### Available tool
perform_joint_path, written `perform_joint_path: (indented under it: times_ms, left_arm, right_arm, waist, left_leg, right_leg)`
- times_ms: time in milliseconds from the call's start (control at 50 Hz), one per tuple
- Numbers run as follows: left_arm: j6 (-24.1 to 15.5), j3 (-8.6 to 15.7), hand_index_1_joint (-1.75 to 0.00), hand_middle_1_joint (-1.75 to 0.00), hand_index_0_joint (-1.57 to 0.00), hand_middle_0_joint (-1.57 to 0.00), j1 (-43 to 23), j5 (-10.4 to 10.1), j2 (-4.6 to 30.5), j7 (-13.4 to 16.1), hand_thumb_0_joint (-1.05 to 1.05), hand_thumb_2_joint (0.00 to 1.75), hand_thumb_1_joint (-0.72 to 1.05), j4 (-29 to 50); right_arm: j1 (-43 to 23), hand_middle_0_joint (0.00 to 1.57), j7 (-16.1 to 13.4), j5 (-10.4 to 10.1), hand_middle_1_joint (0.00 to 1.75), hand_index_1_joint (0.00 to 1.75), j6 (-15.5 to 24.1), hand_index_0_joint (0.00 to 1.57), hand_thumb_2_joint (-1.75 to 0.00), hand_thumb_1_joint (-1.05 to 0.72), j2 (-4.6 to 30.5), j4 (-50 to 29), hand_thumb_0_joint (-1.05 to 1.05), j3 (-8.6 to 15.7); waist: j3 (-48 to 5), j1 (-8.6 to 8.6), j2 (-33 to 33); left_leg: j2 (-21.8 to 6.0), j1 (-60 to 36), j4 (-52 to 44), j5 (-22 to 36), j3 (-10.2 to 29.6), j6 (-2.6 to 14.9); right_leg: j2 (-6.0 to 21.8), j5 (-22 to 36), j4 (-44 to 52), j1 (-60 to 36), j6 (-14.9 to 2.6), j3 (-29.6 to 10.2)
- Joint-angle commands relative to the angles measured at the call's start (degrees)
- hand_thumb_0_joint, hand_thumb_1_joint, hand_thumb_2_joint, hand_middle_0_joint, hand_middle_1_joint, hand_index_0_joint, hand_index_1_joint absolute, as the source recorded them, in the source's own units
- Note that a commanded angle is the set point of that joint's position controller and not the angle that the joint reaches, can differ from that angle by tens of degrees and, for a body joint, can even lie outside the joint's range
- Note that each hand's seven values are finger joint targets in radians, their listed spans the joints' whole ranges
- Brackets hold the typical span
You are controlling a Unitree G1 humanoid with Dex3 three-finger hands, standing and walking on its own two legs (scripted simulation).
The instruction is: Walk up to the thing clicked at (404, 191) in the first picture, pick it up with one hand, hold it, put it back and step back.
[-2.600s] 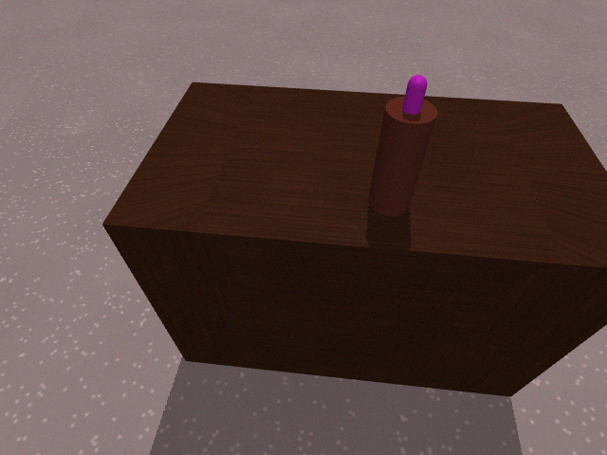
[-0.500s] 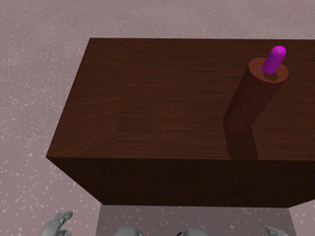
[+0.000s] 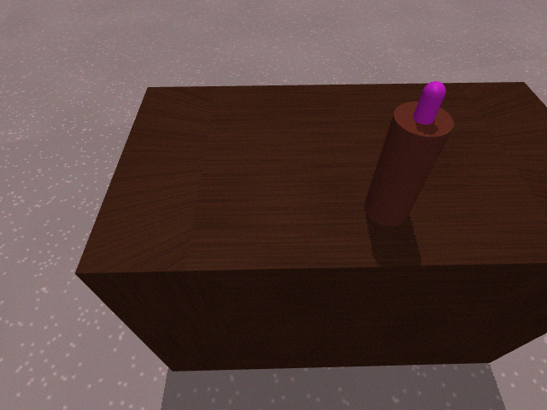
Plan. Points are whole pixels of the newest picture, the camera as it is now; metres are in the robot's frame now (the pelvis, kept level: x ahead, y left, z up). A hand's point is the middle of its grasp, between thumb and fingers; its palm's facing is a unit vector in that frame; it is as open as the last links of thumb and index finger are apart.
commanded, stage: walk up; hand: right
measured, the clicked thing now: (407, 157) +0.51 -0.19 +0.08
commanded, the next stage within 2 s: stand in 1.08 s
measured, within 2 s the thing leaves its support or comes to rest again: neither
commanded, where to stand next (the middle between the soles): +0.07 +0.00 m, yaw +2 degrees
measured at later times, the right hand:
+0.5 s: hand out of the picture +0.08 -0.26 -0.13, palm faces -0.06 +0.93 -0.35, open 7.4 cm
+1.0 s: hand out of the picture +0.11 -0.25 -0.13, palm faces -0.09 +0.94 -0.33, open 7.4 cm
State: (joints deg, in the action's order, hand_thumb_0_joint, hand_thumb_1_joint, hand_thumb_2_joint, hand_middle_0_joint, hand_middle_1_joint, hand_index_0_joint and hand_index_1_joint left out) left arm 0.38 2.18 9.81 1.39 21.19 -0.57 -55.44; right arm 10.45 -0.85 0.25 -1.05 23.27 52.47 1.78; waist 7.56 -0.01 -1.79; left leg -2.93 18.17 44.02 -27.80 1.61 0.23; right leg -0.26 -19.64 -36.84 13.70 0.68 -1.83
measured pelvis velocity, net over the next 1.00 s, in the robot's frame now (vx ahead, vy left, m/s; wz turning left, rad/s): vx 0.01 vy -0.01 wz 0.06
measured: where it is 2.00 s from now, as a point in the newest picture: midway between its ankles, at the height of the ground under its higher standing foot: outside the picture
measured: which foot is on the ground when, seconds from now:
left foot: down 0.00-1.00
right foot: down 0.00-1.00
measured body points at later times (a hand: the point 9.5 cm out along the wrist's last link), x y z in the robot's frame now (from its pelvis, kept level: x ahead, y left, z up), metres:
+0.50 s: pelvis +0.00 +0.00 +0.02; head +0.01 +0.00 +0.47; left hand +0.08 +0.30 -0.11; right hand +0.08 -0.31 -0.11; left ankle +0.02 +0.14 -0.72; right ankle +0.01 -0.14 -0.72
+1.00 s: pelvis +0.01 -0.01 +0.02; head +0.02 -0.01 +0.47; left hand +0.08 +0.30 -0.11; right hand +0.12 -0.30 -0.11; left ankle +0.02 +0.14 -0.72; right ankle +0.01 -0.14 -0.72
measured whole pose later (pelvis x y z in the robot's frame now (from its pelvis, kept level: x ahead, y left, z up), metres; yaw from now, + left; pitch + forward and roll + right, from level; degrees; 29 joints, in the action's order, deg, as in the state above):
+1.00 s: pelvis +0.01 -0.01 +0.02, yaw +3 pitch -2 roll +0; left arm -0.3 1.7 4.3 0.8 19.6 -0.6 -65.2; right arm 4.9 0.5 0.6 0.3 19.5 63.9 0.1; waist 3.4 0.4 -0.7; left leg -1.6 8.8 21.5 -10.6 3.7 -2.2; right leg 1.4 -12.1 -20.0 5.7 1.3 1.3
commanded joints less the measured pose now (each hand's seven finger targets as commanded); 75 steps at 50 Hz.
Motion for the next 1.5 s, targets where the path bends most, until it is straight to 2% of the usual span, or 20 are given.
perform_joint_path:
  times_ms: [0,20,40,60,80,100,120,140,160,220,260,360,480,1040,1080,1160,1260,1320,1380,1480]
  left_arm:
    - [-1.8,2.6,-0.30,-0.30,-0.20,-0.20,-9.1,-0.4,14.2,0.8,0.00,0.90,0.90,5.1]
    - [-1.9,2.6,-0.30,-0.30,-0.20,-0.20,-9.4,-0.6,13.3,0.9,0.00,0.90,0.90,4.9]
    - [-1.9,2.3,-0.30,-0.30,-0.20,-0.20,-8.7,-0.9,12.6,0.7,0.00,0.90,0.90,4.7]
    - [-1.8,2.1,-0.30,-0.30,-0.20,-0.20,-6.6,-1.2,12.0,0.5,0.00,0.90,0.90,4.1]
    - [-1.5,2.1,-0.30,-0.30,-0.20,-0.20,-4.9,-1.3,11.6,0.4,0.00,0.90,0.90,2.6]
    - [-1.5,2.2,-0.30,-0.30,-0.20,-0.20,-5.0,-1.1,11.9,0.3,0.00,0.90,0.90,1.6]
    - [-1.6,2.2,-0.30,-0.30,-0.20,-0.20,-5.9,-0.9,12.0,0.3,0.00,0.90,0.90,0.9]
    - [-1.7,2.3,-0.30,-0.30,-0.20,-0.20,-7.3,-0.8,12.4,0.2,0.00,0.90,0.90,1.0]
    - [-1.8,2.3,-0.30,-0.30,-0.20,-0.20,-7.9,-0.9,12.5,0.2,0.00,0.90,0.90,0.8]
    - [-2.0,2.1,-0.30,-0.30,-0.20,-0.20,-7.3,-1.0,11.5,0.1,0.00,0.90,0.90,-0.6]
    - [-2.3,2.0,-0.30,-0.30,-0.20,-0.20,-6.9,-1.1,11.2,0.1,0.00,0.90,0.90,-1.4]
    - [-2.3,1.6,-0.30,-0.30,-0.20,-0.20,-8.3,-1.1,11.1,0.2,0.00,0.90,0.90,-2.7]
    - [-2.2,1.4,-0.30,-0.30,-0.20,-0.20,-8.7,-1.1,11.1,0.4,0.00,0.90,0.90,-4.3]
    - [-1.9,1.6,-0.30,-0.30,-0.20,-0.20,-8.8,-0.8,10.8,0.7,0.00,0.90,0.90,-6.1]
    - [-1.9,1.3,-0.30,-0.30,-0.20,-0.20,-7.4,-1.1,10.9,0.8,0.00,0.90,0.90,-6.6]
    - [-2.0,1.1,-0.30,-0.30,-0.20,-0.20,-7.4,-1.0,11.2,0.8,0.00,0.90,0.90,-6.4]
    - [-2.2,0.8,-0.30,-0.30,-0.20,-0.20,-6.9,-0.9,11.3,0.9,0.00,0.90,0.90,-6.4]
    - [-2.3,0.6,-0.30,-0.30,-0.20,-0.20,-6.6,-1.0,11.2,0.8,0.00,0.90,0.90,-6.4]
    - [-2.3,0.6,-0.30,-0.30,-0.20,-0.20,-6.6,-1.0,11.3,0.8,0.00,0.90,0.90,-6.3]
    - [-2.1,0.6,-0.30,-0.30,-0.20,-0.20,-6.4,-1.0,11.7,0.8,0.00,0.90,0.90,-6.1]
  right_arm:
    - [1.1,0.20,0.2,-0.6,0.30,0.30,2.3,0.20,-0.90,-0.90,9.8,-1.4,0.00,2.6]
    - [2.0,0.20,0.4,-0.5,0.30,0.30,2.5,0.20,-0.90,-0.90,9.7,-0.2,0.00,2.6]
    - [1.6,0.20,0.3,0.0,0.30,0.30,2.8,0.20,-0.90,-0.90,10.7,-0.1,0.00,2.7]
    - [0.0,0.20,0.2,0.4,0.30,0.30,3.2,0.20,-0.90,-0.90,11.4,-0.3,0.00,2.6]
    - [-2.5,0.20,0.4,0.5,0.30,0.30,3.3,0.20,-0.90,-0.90,11.6,-0.4,0.00,2.2]
    - [-3.3,0.20,0.8,0.4,0.30,0.30,3.2,0.20,-0.90,-0.90,11.8,0.1,0.00,2.1]
    - [-4.0,0.20,1.1,0.5,0.30,0.30,2.9,0.20,-0.90,-0.90,11.1,0.9,0.00,1.8]
    - [-3.9,0.20,1.2,0.6,0.30,0.30,2.8,0.20,-0.90,-0.90,10.6,1.5,0.00,1.7]
    - [-3.1,0.20,1.2,0.7,0.30,0.30,3.0,0.20,-0.90,-0.90,10.6,2.2,0.00,1.7]
    - [-3.6,0.20,1.3,0.7,0.30,0.30,3.5,0.20,-0.90,-0.90,10.5,3.8,0.00,1.5]
    - [-4.3,0.20,1.2,0.6,0.30,0.30,3.7,0.20,-0.90,-0.90,9.8,4.2,0.00,1.1]
    - [-4.4,0.20,0.8,0.3,0.30,0.30,3.9,0.20,-0.90,-0.90,9.5,5.8,0.00,1.0]
    - [-5.1,0.20,0.6,0.0,0.30,0.30,3.5,0.20,-0.90,-0.90,9.2,6.7,0.00,0.9]
    - [-7.5,0.20,0.4,0.2,0.30,0.30,2.8,0.20,-0.90,-0.90,8.7,8.2,0.00,0.9]
    - [-8.1,0.20,0.3,0.3,0.30,0.30,2.9,0.20,-0.90,-0.90,9.0,7.9,0.00,0.8]
    - [-7.5,0.20,0.4,0.3,0.30,0.30,2.9,0.20,-0.90,-0.90,9.0,8.3,0.00,0.8]
    - [-7.9,0.20,0.6,0.1,0.30,0.30,2.6,0.20,-0.90,-0.90,9.0,8.3,0.00,0.7]
    - [-7.7,0.20,0.7,0.1,0.30,0.30,2.5,0.20,-0.90,-0.90,9.2,8.5,0.00,0.6]
    - [-7.5,0.20,0.7,0.1,0.30,0.30,2.6,0.20,-0.90,-0.90,9.3,8.5,0.00,0.5]
    - [-7.2,0.20,0.6,0.1,0.30,0.30,2.6,0.20,-0.90,-0.90,9.2,8.6,0.00,0.4]
  waist:
    - [-4.7,-2.97,10.5]
    - [-5.6,-2.72,10.5]
    - [-6.6,-1.97,8.5]
    - [-8.2,-0.50,6.6]
    - [-7.9,1.08,6.2]
    - [-5.9,1.36,6.4]
    - [-3.4,1.01,5.8]
    - [-2.4,0.40,5.3]
    - [-2.8,-0.13,3.6]
    - [-4.7,0.45,0.7]
    - [-6.7,0.86,0.5]
    - [-9.1,0.21,0.2]
    - [-10.4,0.00,0.8]
    - [-10.4,0.07,1.5]
    - [-9.7,0.39,1.0]
    - [-9.4,0.32,1.6]
    - [-10.7,0.07,2.2]
    - [-9.9,0.04,1.7]
    - [-10.1,-0.10,1.2]
    - [-10.2,0.02,1.1]
  left_leg:
    - [0.8,-6.0,-10.7,8.9,-0.1,1.05]
    - [-0.3,-8.3,-14.9,17.4,1.8,1.15]
    - [-2.0,-9.6,-17.8,20.4,4.9,2.11]
    - [-3.9,-9.6,-19.3,19.8,8.1,3.61]
    - [-5.2,-5.6,-19.6,12.2,10.1,4.50]
    - [-4.8,-1.7,-20.3,6.7,9.6,3.84]
    - [-3.2,0.0,-21.5,3.2,7.7,2.66]
    - [-1.7,-1.1,-21.9,3.5,5.9,1.97]
    - [-1.6,-2.4,-22.6,4.2,5.7,1.53]
    - [-2.9,-1.9,-25.0,5.1,7.4,1.96]
    - [-3.0,-3.4,-24.5,11.0,6.6,1.79]
    - [-3.1,-6.4,-24.2,19.8,5.5,1.22]
    - [-3.2,-8.3,-23.9,24.9,4.6,1.10]
    - [-3.1,-10.2,-25.5,28.2,4.5,0.65]
    - [-4.2,-11.7,-25.8,31.6,5.0,0.47]
    - [-3.9,-10.7,-26.8,28.4,4.9,0.10]
    - [-3.9,-12.4,-26.2,29.0,4.6,0.32]
    - [-3.8,-12.0,-26.5,26.2,4.4,0.30]
    - [-4.1,-12.1,-26.5,27.8,4.4,0.33]
    - [-4.2,-12.0,-26.8,27.0,4.3,0.28]
  right_leg:
    - [10.3,6.4,13.3,5.7,-7.06,-8.6]
    - [8.6,7.6,11.7,5.1,-5.21,-6.9]
    - [6.9,8.7,9.2,5.1,-4.20,-5.8]
    - [5.3,8.2,7.9,3.7,-3.29,-4.9]
    - [4.2,-0.4,10.5,1.7,-2.97,-4.2]
    - [4.8,-6.9,14.1,-0.4,-3.32,-5.1]
    - [5.5,-9.1,16.2,-0.5,-3.58,-6.3]
    - [6.2,-9.8,16.8,1.1,-3.90,-7.5]
    - [6.3,-9.3,16.6,1.7,-4.15,-7.5]
    - [5.3,-3.5,16.8,-2.1,-3.71,-4.7]
    - [5.6,0.8,17.3,-4.5,-3.49,-4.5]
    - [6.1,9.2,17.3,-6.6,-2.76,-3.0]
    - [6.8,13.9,17.9,-8.5,-2.21,-2.1]
    - [7.0,15.7,19.6,-10.0,-1.38,-0.4]
    - [7.6,17.8,19.4,-8.6,-1.71,-1.1]
    - [7.3,14.9,19.9,-9.0,-1.58,-1.0]
    - [7.7,16.8,20.5,-9.1,-1.72,-1.4]
    - [7.7,14.6,21.3,-8.3,-1.63,-1.7]
    - [7.8,16.5,20.8,-8.7,-1.81,-1.7]
    - [7.7,15.1,20.5,-8.6,-1.94,-1.7]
